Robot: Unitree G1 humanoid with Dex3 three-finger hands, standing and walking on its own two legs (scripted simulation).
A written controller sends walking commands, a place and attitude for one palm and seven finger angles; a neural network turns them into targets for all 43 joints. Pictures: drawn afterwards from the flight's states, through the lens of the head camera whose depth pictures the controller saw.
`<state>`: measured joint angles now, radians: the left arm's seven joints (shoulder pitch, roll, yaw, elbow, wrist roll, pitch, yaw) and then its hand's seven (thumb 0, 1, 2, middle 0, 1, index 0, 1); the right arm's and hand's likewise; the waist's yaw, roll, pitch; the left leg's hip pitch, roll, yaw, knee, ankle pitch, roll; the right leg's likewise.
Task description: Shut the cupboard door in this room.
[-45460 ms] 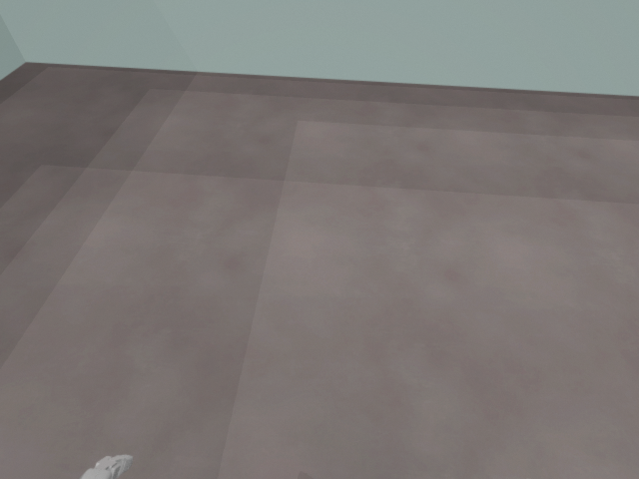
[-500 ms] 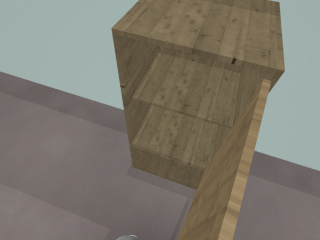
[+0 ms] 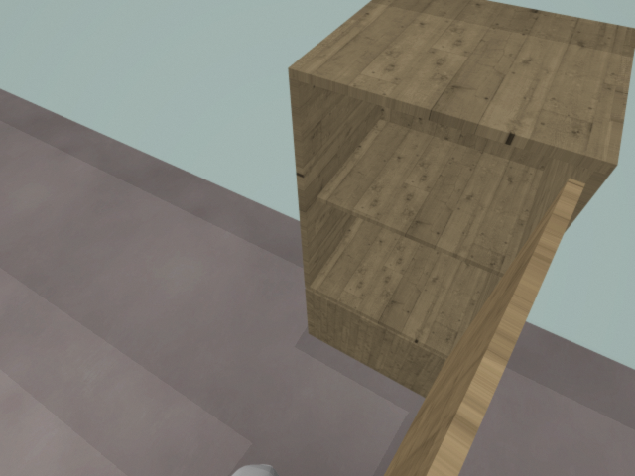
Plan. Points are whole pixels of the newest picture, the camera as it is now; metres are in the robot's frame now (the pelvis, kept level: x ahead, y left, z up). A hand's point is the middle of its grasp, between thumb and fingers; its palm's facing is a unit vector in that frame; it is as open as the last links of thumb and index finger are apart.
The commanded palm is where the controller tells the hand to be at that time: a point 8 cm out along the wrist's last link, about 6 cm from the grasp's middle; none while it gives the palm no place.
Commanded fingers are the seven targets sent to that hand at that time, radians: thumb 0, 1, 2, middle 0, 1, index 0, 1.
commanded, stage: stand and wait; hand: left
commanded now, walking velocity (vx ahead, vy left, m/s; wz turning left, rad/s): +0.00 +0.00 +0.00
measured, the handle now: out of the picture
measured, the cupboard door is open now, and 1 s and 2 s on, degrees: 84 62 48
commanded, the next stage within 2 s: turn or walk to find it in 0.06 s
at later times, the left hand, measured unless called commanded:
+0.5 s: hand out of the picture +0.05 +0.20 -0.16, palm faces +0.18 -0.95 -0.26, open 7.4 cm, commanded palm none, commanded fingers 0.00 0.90 0.90 -0.20 -0.30 -0.20 -0.30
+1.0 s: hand out of the picture -0.04 +0.24 -0.18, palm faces +0.39 -0.89 -0.25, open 7.4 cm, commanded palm none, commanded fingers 0.00 0.90 0.90 -0.20 -0.30 -0.20 -0.30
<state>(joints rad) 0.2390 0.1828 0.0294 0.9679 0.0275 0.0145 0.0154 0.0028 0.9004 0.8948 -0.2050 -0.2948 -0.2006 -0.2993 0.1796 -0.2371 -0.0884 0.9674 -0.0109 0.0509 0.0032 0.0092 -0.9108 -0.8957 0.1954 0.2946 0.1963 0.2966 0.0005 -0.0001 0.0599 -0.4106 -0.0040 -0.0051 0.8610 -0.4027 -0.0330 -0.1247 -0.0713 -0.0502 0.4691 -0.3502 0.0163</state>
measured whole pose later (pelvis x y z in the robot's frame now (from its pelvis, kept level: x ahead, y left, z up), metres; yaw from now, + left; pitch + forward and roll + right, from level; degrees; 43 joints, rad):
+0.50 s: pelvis +0.01 +0.00 +0.00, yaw +9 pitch +1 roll +1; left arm 0.16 0.18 0.04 0.97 0.02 0.00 0.01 0.00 0.90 0.89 -0.20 -0.29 -0.20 -0.30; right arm 0.18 -0.21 -0.07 1.02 -0.01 0.05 -0.01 0.01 -0.91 -0.90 0.20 0.30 0.20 0.30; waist 0.00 0.03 0.07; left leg -0.34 -0.05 -0.07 0.72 -0.42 -0.01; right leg -0.22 -0.04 -0.09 0.55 -0.34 -0.02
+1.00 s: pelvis +0.01 +0.03 -0.01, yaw +21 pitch +2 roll +0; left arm 0.21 0.26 0.07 0.99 0.02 0.07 0.02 0.01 0.90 0.89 -0.20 -0.29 -0.20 -0.30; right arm 0.12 -0.17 -0.05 0.93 -0.02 0.02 -0.01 0.01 -0.91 -0.90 0.20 0.29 0.20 0.30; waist 0.02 -0.06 0.10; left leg -0.28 -0.02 0.04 0.53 -0.28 0.04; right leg -0.40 -0.09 -0.06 1.05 -0.51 0.05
